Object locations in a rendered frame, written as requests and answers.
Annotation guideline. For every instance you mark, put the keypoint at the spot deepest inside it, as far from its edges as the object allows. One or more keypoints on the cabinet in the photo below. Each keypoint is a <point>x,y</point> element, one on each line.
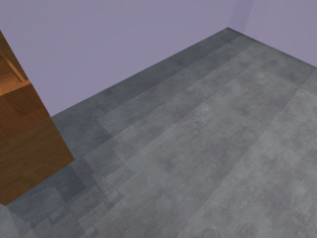
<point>32,155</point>

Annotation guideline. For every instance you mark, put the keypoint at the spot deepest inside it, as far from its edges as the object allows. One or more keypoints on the drawer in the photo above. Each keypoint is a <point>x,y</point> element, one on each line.
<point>20,104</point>

